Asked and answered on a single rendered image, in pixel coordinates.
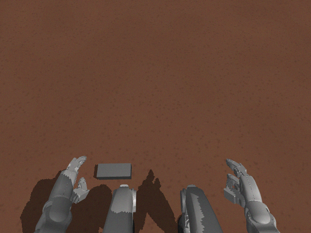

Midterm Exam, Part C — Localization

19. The carton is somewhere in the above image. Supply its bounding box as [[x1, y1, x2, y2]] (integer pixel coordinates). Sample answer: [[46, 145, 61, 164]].
[[97, 163, 132, 180]]

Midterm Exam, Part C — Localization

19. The right robot hand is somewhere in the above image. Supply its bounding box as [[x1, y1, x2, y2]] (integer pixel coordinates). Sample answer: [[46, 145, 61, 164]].
[[224, 159, 262, 208]]

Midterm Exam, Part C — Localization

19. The left robot hand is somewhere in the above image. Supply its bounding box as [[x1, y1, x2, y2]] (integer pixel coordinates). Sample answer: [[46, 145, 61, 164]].
[[49, 156, 89, 204]]

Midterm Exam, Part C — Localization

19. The left robot arm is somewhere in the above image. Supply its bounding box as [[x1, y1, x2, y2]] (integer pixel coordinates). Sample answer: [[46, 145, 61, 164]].
[[34, 197, 72, 233]]

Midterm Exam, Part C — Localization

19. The right robot arm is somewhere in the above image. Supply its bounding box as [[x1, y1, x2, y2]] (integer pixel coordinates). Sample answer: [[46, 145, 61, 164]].
[[244, 201, 280, 233]]

